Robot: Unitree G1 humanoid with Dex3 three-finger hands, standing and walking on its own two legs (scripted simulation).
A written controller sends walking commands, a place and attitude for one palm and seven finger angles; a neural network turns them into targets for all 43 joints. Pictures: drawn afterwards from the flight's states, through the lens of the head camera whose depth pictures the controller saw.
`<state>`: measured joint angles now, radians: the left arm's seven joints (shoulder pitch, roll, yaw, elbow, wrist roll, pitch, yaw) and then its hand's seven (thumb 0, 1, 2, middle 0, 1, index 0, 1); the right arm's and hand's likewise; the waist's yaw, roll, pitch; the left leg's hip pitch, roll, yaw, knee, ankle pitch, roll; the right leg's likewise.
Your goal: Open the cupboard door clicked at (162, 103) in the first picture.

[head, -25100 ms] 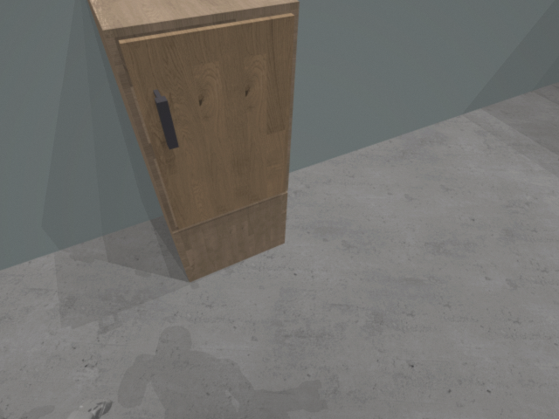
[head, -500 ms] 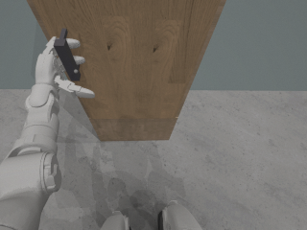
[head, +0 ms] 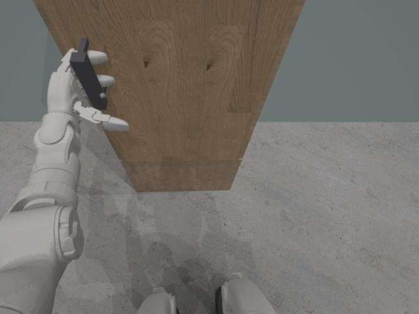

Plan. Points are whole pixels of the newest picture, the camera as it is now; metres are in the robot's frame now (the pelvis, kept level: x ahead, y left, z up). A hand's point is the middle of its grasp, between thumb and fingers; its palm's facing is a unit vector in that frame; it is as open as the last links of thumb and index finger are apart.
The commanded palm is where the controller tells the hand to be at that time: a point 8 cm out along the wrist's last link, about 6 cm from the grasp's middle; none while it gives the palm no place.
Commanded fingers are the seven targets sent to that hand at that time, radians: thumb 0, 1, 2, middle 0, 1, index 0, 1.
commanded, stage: close the thumb around the handle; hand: left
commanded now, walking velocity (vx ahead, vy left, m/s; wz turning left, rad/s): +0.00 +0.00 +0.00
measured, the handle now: (92, 75) +0.56 +0.18 +0.08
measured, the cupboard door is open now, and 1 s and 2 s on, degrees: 0 2 40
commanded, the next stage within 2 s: pull the door open along its arc in 0.64 s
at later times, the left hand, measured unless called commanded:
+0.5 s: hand (101, 96) +0.50 +0.16 +0.08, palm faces -0.05 -1.00 -0.02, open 6.6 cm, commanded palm +0.48 +0.20 +0.08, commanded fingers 0.00 0.90 0.90 -0.40 -1.35 -0.40 -1.35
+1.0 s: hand (101, 102) +0.49 +0.16 +0.08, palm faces -0.06 -1.00 -0.01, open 5.8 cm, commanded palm +0.44 +0.21 +0.08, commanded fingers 0.00 0.90 0.90 -0.40 -1.35 -0.40 -1.35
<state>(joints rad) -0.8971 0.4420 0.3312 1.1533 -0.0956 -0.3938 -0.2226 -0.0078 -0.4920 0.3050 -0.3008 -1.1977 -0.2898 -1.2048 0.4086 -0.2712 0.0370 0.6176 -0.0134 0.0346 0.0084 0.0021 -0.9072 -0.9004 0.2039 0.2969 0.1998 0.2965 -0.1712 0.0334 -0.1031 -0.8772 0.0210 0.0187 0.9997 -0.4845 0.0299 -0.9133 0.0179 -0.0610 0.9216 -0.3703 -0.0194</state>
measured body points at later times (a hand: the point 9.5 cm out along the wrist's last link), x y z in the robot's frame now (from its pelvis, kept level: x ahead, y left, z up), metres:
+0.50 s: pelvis +0.00 +0.00 +0.00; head +0.12 +0.01 +0.43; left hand +0.50 +0.21 +0.08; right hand +0.01 -0.26 -0.11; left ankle -0.01 +0.10 -0.68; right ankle +0.03 -0.11 -0.68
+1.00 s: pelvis +0.01 +0.00 +0.01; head +0.12 +0.01 +0.44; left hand +0.49 +0.21 +0.08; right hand +0.01 -0.26 -0.11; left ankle -0.01 +0.10 -0.68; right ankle +0.03 -0.11 -0.68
